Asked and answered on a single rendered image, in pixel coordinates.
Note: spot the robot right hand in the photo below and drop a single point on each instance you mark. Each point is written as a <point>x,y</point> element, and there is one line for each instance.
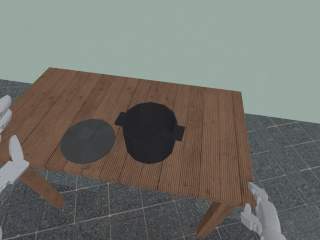
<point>266,215</point>

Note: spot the right robot forearm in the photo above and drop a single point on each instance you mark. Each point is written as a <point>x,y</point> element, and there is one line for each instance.
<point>271,235</point>

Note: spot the robot left hand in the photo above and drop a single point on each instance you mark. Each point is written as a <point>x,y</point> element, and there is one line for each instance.
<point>12,170</point>

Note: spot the table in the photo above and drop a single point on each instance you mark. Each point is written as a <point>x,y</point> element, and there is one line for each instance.
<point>212,162</point>

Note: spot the pot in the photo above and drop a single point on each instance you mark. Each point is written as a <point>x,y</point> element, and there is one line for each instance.
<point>150,130</point>

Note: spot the knob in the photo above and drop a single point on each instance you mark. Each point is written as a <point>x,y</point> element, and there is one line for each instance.
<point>86,135</point>

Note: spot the lid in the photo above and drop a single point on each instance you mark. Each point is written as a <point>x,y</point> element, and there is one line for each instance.
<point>79,152</point>

